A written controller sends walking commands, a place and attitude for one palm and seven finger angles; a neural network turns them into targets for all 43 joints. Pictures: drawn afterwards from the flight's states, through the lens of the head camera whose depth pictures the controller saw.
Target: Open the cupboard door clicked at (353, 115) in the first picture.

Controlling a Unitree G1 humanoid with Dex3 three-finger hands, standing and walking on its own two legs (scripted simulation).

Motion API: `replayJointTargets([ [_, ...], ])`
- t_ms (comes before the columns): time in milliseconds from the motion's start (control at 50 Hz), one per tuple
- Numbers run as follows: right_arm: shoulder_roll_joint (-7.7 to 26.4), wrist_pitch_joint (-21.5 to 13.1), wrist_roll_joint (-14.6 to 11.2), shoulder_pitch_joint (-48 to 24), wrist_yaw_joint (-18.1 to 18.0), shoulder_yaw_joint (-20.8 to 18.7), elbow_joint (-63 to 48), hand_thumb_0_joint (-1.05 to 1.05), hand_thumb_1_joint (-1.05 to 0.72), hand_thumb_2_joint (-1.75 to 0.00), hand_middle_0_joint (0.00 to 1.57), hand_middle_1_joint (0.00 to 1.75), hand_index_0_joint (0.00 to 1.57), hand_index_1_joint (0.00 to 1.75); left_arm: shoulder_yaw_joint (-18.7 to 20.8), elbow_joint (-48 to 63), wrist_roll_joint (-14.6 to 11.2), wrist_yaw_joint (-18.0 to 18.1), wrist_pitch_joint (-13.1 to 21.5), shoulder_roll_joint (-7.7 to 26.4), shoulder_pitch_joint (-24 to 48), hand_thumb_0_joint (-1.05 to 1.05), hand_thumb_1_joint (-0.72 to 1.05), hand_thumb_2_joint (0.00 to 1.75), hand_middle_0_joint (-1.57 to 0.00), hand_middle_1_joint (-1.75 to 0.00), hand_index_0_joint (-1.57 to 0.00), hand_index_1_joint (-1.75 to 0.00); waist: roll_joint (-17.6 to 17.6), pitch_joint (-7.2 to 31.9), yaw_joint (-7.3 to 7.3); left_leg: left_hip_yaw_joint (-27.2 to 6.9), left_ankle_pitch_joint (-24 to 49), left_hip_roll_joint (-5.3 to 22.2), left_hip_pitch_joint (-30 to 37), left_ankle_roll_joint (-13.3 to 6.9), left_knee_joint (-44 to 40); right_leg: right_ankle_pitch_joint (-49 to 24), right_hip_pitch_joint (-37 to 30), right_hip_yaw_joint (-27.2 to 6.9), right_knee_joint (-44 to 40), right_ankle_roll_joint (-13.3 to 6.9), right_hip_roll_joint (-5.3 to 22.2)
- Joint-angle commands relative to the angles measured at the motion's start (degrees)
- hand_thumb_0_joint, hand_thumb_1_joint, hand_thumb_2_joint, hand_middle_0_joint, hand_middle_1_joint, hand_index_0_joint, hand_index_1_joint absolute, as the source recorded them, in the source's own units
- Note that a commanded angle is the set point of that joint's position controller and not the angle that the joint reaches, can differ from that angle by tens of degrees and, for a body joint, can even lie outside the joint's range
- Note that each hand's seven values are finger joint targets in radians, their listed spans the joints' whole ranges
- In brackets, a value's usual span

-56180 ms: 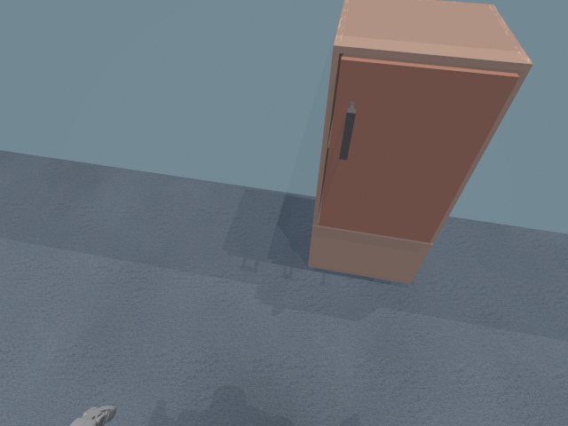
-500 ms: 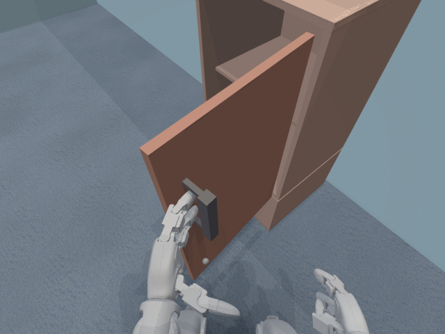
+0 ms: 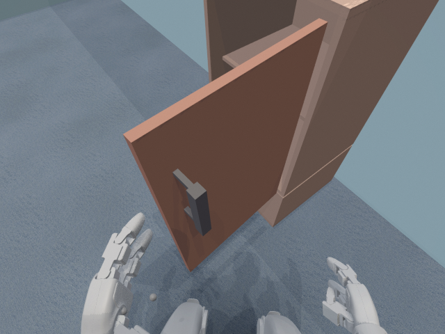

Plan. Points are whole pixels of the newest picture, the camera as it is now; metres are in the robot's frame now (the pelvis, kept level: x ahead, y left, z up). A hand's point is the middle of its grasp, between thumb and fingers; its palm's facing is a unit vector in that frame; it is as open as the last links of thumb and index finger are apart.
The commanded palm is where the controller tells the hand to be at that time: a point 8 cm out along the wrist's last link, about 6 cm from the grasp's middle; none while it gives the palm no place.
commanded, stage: slide the hand sideways off the handle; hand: left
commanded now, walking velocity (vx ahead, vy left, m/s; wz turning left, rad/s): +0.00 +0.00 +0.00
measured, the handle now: (192, 203) +0.32 +0.08 +0.06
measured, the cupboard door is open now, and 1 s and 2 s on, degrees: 95 95 95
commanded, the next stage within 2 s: draw the hand back to the body in 0.06 s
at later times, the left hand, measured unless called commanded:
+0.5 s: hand (109, 289) +0.17 +0.15 +0.12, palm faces +0.04 -1.00 -0.03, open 16.3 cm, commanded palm +0.14 +0.21 +0.13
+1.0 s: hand (13, 249) +0.19 +0.24 +0.18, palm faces +0.26 -0.89 -0.37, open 13.4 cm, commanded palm +0.15 +0.29 +0.22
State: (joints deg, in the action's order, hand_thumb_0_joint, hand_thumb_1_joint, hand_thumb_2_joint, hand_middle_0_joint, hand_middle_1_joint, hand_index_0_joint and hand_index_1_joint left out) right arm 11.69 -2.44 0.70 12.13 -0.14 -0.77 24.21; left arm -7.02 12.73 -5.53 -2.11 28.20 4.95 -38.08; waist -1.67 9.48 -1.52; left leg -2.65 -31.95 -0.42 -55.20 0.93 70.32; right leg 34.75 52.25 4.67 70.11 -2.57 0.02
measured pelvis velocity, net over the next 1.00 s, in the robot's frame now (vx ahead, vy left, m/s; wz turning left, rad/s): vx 0.02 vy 0.04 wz -0.01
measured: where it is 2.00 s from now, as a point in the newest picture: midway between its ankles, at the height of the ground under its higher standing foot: outside the picture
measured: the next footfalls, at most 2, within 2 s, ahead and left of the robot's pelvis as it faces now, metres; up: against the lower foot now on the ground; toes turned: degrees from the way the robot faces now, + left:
none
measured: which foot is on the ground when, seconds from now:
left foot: down 0.00-1.00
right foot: down 0.00-1.00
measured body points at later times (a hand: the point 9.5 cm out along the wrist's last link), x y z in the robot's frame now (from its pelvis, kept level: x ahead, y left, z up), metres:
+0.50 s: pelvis -0.01 +0.02 +0.03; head +0.02 +0.01 +0.48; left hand +0.16 +0.21 +0.13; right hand +0.17 -0.20 -0.04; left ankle +0.02 +0.13 -0.64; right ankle -0.01 -0.09 -0.64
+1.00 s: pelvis +0.02 +0.04 +0.08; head +0.01 +0.02 +0.53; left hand +0.18 +0.29 +0.20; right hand +0.20 -0.18 +0.01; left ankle +0.02 +0.13 -0.64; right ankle -0.01 -0.09 -0.64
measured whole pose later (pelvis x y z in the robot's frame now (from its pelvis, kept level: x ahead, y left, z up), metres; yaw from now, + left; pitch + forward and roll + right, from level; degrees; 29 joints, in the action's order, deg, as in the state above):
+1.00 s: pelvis +0.02 +0.04 +0.08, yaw -1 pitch +2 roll -1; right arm 12.0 -2.8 -1.4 15.6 -6.9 3.8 26.6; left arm 6.7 27.3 -2.4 7.5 0.0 18.1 -37.0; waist -3.6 5.1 -2.8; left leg -0.9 -22.5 -1.4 -22.5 -2.1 42.9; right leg 23.2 18.9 2.6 39.9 0.6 0.7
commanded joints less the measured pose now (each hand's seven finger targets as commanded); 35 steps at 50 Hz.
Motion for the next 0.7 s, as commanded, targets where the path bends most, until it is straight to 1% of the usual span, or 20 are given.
replayJointTargets([
  [0, 5.2, -3.5, -0.7, -2.9, -1.2, -2.1, -9.8, 0.0, -0.9, -0.9, 0.2, 0.3, 0.2, 0.3, 2.4, 14.0, -2.0, -2.7, 4.6, 3.6, -3.3, 0.0, -0.5, 0.3, -0.15, -0.3, -0.15, -0.3, 3.4, 11.8, 1.32, 0.8, 14.5, -1.5, 4.5, -2.1, -5.6, -24.1, -11.7, -6.4, -11.2, 1.8, 0.4],
  [40, 5.3, -3.9, -0.8, -2.8, -1.3, -2.0, -10.2, 0.0, -0.9, -0.9, 0.2, 0.3, 0.2, 0.3, 0.4, 14.9, -2.4, -2.9, 4.4, 2.2, -1.9, 0.0, -0.5, 0.3, -0.15, -0.3, -0.15, -0.3, 2.9, 11.4, 1.95, 0.7, 13.3, -1.5, 4.7, -2.3, -5.4, -21.4, -9.8, -6.0, -11.2, 1.9, 0.4],
  [60, 5.5, -3.9, -0.9, -2.8, -1.5, -1.9, -10.1, 0.0, -0.9, -0.9, 0.2, 0.3, 0.2, 0.3, 0.6, 14.9, -2.4, -2.8, 4.2, 2.7, -0.7, 0.0, -0.5, 0.3, -0.15, -0.3, -0.15, -0.3, 2.8, 10.9, 2.11, 0.6, 12.4, -1.4, 4.4, -2.4, -5.4, -18.9, -8.8, -5.5, -11.1, 1.6, 0.1],
  [100, 5.8, -4.3, -0.9, -2.8, -1.8, -1.9, -10.4, 0.0, -0.9, -0.9, 0.2, 0.3, 0.2, 0.3, -0.4, 15.0, -2.4, -2.5, 3.5, 2.3, 1.6, 0.0, -0.5, 0.3, -0.15, -0.3, -0.15, -0.3, 4.0, 9.6, 2.68, 0.2, 10.8, -1.3, 3.9, -2.6, -5.3, -15.0, -7.1, -5.3, -11.6, 1.3, -0.3],
  [140, 5.9, -4.3, -0.9, -2.8, -1.8, -1.9, -10.9, 0.0, -0.9, -0.9, 0.2, 0.3, 0.2, 0.3, -0.6, 13.9, -1.6, -1.8, 2.7, 2.2, 1.1, 0.0, -0.5, 0.3, -0.15, -0.3, -0.15, -0.3, 4.3, 9.0, 2.43, 0.3, 8.7, -1.2, 3.4, -2.5, -5.6, -11.0, -5.8, -5.3, -12.1, 1.3, -0.3],
  [160, 6.0, -4.2, -0.9, -2.4, -1.9, -1.9, -11.3, 0.0, -0.9, -0.9, 0.2, 0.3, 0.2, 0.3, 0.9, 17.3, -1.4, -1.1, 2.3, 4.3, 2.5, 0.0, -0.5, 0.3, -0.15, -0.3, -0.15, -0.3, 2.5, 11.0, 1.57, 0.2, 9.1, -1.1, 4.9, -2.5, -6.6, -10.5, -6.5, -4.8, -11.8, 1.0, -0.5],
  [200, 5.8, -3.5, -1.2, -2.0, -2.0, -1.8, -12.6, 0.0, -0.9, -0.9, 0.2, 0.3, 0.2, 0.3, 2.9, 21.2, -0.9, 0.3, 0.3, 6.9, 0.4, 0.0, -0.5, 0.3, -0.15, -0.3, -0.15, -0.3, 0.5, 13.7, 0.03, 0.2, 10.3, -1.1, 8.2, -2.6, -9.3, -11.4, -9.5, -4.0, -12.4, 0.6, -0.9],
  [240, 5.2, -2.8, -1.6, -1.9, -2.2, -1.5, -13.4, 0.0, -0.9, -0.9, 0.2, 0.3, 0.2, 0.3, 3.6, 22.8, -0.8, 1.7, -2.3, 7.0, -1.0, 0.0, -0.5, 0.3, -0.15, -0.3, -0.15, -0.3, 0.6, 12.9, -0.06, 0.7, 10.5, -1.2, 10.1, -2.7, -11.2, -12.2, -11.4, -3.9, -14.4, 0.9, -0.9],
  [300, 5.3, -1.9, -2.3, -1.8, -2.7, -1.3, -13.7, 0.0, -0.9, -0.9, 0.2, 0.3, 0.2, 0.3, 5.5, 22.2, -1.6, 2.6, -6.1, 7.2, -2.1, 0.0, -0.5, 0.3, -0.15, -0.3, -0.15, -0.3, 2.6, 9.2, 0.23, 0.4, 9.4, -1.0, 11.5, -2.7, -14.1, -10.8, -13.4, -3.1, -17.5, 1.1, -1.5],
  [320, 5.3, -1.9, -2.4, -1.8, -2.8, -1.0, -13.7, 0.0, -0.9, -0.9, 0.2, 0.3, 0.2, 0.3, 4.3, 21.8, -1.7, 2.6, -7.1, 5.8, -1.9, 0.0, -0.5, 0.3, -0.15, -0.3, -0.15, -0.3, 3.1, 7.3, 0.91, 0.6, 8.8, -1.0, 11.8, -2.7, -14.7, -10.4, -13.1, -2.8, -18.4, 1.4, -1.5],
  [380, 6.0, -2.3, -2.6, -1.4, -3.3, -0.7, -13.2, 0.0, -0.9, -0.9, 0.2, 0.3, 0.2, 0.3, 5.5, 20.3, -2.8, 1.5, -8.9, 6.3, -1.0, 0.0, -0.5, 0.3, -0.15, -0.3, -0.15, -0.3, 5.0, 3.1, 1.81, 0.3, 6.4, -0.7, 12.1, -2.7, -16.4, -6.9, -12.9, -2.8, -21.2, 1.8, -1.4],
  [400, 6.3, -2.6, -2.6, -1.5, -3.5, -0.5, -13.2, 0.0, -0.9, -0.9, 0.2, 0.3, 0.2, 0.3, 4.7, 19.9, -3.0, 0.8, -9.2, 5.8, -0.2, 0.0, -0.5, 0.3, -0.15, -0.3, -0.15, -0.3, 4.9, 1.4, 2.38, 0.0, 5.9, -0.7, 12.3, -2.8, -16.9, -5.8, -13.0, -3.0, -22.4, 1.7, -1.4],
  [420, 6.5, -3.0, -2.6, -1.3, -3.5, -0.4, -12.9, 0.0, -0.9, -0.9, 0.2, 0.3, 0.2, 0.3, 5.3, 20.0, -3.2, 0.2, -9.4, 6.5, -0.1, 0.0, -0.5, 0.3, -0.15, -0.3, -0.15, -0.3, 4.3, 0.7, 2.32, 0.1, 5.9, -0.7, 12.8, -2.8, -17.3, -5.7, -12.9, -3.0, -22.7, 1.8, -1.3],
  [460, 6.7, -3.6, -2.6, -0.8, -3.6, -0.3, -12.9, 0.0, -0.9, -0.9, 0.2, 0.3, 0.2, 0.3, 6.6, 22.4, -3.6, -0.7, -9.0, 8.0, -0.2, 0.0, -0.5, 0.3, -0.15, -0.3, -0.15, -0.3, 2.1, 2.0, 1.7, -0.2, 7.1, -0.5, 15.0, -2.7, -18.8, -7.1, -14.2, -2.1, -22.4, 1.4, -1.4],
  [480, 6.7, -4.0, -2.6, -0.7, -3.6, -0.2, -13.0, 0.0, -0.9, -0.9, 0.2, 0.3, 0.2, 0.3, 7.2, 23.4, -3.8, -1.0, -8.9, 8.6, -0.5, 0.0, -0.5, 0.3, -0.15, -0.3, -0.15, -0.3, -0.2, 2.3, 1.27, -0.3, 7.5, -0.5, 16.2, -2.6, -19.6, -8.0, -14.6, -1.6, -22.1, 1.3, -1.5],
  [540, 6.4, -4.6, -2.7, -0.4, -3.6, -0.3, -12.6, 0.0, -0.9, -0.9, 0.2, 0.3, 0.2, 0.3, 10.5, 25.8, -4.8, -1.2, -8.5, 10.9, -1.2, 0.0, -0.5, 0.3, -0.15, -0.3, -0.15, -0.3, -1.0, 3.5, 0.6, -0.3, 9.9, -0.4, 18.6, -2.5, -20.9, -10.8, -17.0, -1.2, -22.5, 1.1, -1.7],
  [580, 6.4, -5.0, -2.9, -0.4, -3.6, -0.2, -12.5, 0.0, -0.9, -0.9, 0.2, 0.3, 0.2, 0.3, 11.4, 27.2, -5.5, -1.3, -8.7, 11.2, -0.7, 0.0, -0.43, 0.33, -0.15, -0.3, -0.15, -0.3, -2.7, 3.0, 0.54, -0.4, 10.9, -0.3, 20.0, -2.3, -21.9, -12.3, -17.5, -0.5, -22.6, 1.1, -1.9],
  [640, 6.6, -5.3, -3.1, -0.6, -3.7, -0.2, -11.8, 0.0, -0.9, -0.9, 0.2, 0.3, 0.2, 0.3, 13.8, 26.3, -6.9, -1.9, -10.1, 11.8, -0.8, 0.0, -0.32, 0.37, -0.16, -0.3, -0.16, -0.3, -1.8, 2.1, 0.61, -0.4, 12.1, -0.2, 20.8, -2.3, -22.8, -13.8, -19.0, -0.5, -24.1, 1.2, -2.0],
  [660, 6.7, -3.6, -3.0, -0.3, -5.7, -0.4, -11.8, 0.0, -0.9, -0.9, 0.2, 0.3, 0.2, 0.3, 16.4, 26.2, 1.1, 3.6, -15.1, 21.7, -2.8, 0.0, -0.29, 0.39, -0.16, -0.3, -0.16, -0.3, -1.8, 4.5, -1.95, 0.3, 14.6, 0.7, 23.6, -2.5, -25.7, -16.0, -22.5, -4.1, -27.3, 0.4, 0.2],
  [680, 5.5, -3.0, -2.7, -0.3, -6.3, 0.4, -12.7, 0.0, -0.9, -0.9, 0.2, 0.3, 0.2, 0.3, 13.7, 28.1, 1.4, 5.5, -17.8, 16.4, -3.6, 0.0, -0.26, 0.4, -0.16, -0.3, -0.16, -0.3, -2.5, 2.4, -0.61, 0.7, 16.5, 0.3, 25.0, -2.6, -26.3, -17.8, -23.2, -3.3, -28.4, 0.7, 0.5],
])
